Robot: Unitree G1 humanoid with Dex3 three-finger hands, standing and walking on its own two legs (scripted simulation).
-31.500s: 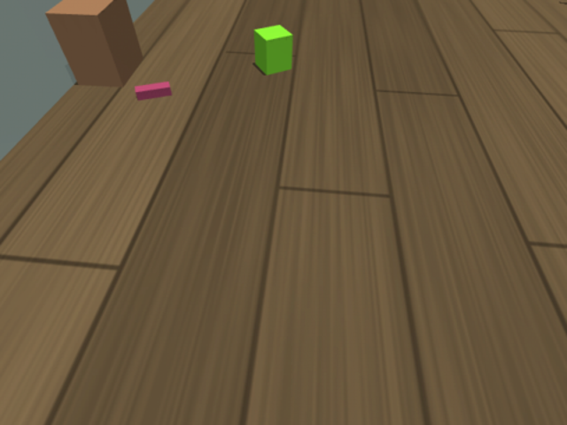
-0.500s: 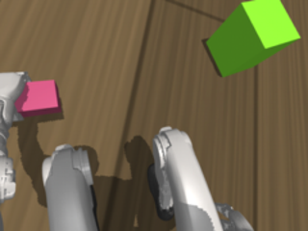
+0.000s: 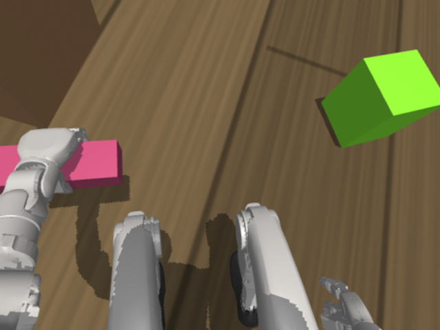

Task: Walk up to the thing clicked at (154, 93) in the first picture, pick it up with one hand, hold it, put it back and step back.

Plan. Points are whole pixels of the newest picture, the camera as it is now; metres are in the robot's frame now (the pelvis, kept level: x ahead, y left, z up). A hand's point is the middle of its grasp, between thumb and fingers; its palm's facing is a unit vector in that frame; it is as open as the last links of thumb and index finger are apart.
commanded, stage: lift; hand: left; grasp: from above
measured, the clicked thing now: (61, 166) +0.42 +0.29 -0.14
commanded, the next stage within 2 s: hold in 1.10 s
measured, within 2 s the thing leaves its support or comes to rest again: neither
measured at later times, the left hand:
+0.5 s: hand out of the picture +0.35 +0.26 +0.10, palm faces -0.45 -0.09 -0.89, open 10.8 cm
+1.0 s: hand out of the picture +0.36 +0.24 +0.21, palm faces -0.45 -0.10 -0.89, open 10.8 cm
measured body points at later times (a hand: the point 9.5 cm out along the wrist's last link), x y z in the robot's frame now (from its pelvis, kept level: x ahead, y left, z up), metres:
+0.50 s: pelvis +0.02 +0.00 +0.18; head +0.12 +0.02 +0.62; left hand +0.37 +0.26 +0.15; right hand +0.15 -0.25 +0.06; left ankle +0.09 +0.12 -0.39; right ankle +0.10 -0.14 -0.39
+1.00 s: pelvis +0.06 +0.00 +0.29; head +0.12 +0.01 +0.74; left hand +0.38 +0.24 +0.26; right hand +0.16 -0.26 +0.17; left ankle +0.09 +0.12 -0.39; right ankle +0.10 -0.14 -0.39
